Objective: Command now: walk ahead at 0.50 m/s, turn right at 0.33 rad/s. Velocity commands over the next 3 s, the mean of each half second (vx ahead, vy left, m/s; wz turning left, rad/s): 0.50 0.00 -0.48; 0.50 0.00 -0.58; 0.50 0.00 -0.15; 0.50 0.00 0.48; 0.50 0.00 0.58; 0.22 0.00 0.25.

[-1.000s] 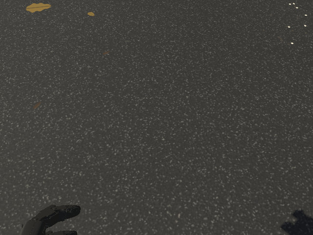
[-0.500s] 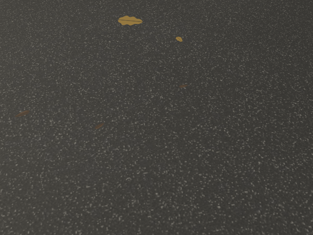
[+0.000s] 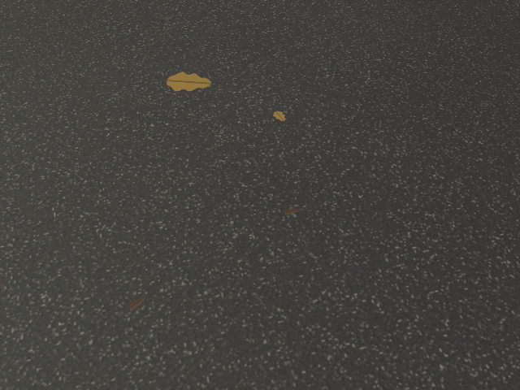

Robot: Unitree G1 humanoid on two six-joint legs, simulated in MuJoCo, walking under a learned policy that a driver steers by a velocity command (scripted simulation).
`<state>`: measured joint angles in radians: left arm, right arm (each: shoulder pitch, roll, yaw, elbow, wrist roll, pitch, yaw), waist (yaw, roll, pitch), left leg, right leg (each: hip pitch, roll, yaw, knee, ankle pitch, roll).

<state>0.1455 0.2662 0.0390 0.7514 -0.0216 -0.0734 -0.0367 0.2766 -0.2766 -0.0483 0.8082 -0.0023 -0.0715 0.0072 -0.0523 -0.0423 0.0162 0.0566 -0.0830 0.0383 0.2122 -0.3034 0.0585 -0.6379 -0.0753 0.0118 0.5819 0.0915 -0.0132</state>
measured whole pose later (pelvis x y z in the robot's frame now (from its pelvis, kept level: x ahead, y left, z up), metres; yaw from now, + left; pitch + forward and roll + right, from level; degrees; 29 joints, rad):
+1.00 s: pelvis +0.55 -0.12 +0.00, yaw -35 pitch +2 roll +2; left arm 0.10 0.28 0.06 0.61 -0.02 -0.02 -0.04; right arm 0.33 -0.30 -0.07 0.84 0.01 -0.07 0.00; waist -0.10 -0.04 0.04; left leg 0.06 0.00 0.20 0.25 -0.33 -0.01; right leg -0.66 -0.09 0.01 0.69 -0.03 -0.02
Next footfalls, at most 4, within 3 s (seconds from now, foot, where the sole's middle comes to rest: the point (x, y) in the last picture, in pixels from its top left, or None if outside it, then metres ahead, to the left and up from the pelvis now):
0.08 right None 0.24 -0.12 -0.77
0.56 left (248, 365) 0.54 0.03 -0.77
1.08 right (382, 316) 0.66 -0.35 -0.77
1.64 left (363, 205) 1.04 -0.36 -0.77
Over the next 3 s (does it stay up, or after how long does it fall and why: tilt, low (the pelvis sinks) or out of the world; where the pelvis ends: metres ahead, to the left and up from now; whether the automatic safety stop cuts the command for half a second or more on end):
stays up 1.47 -0.52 0.00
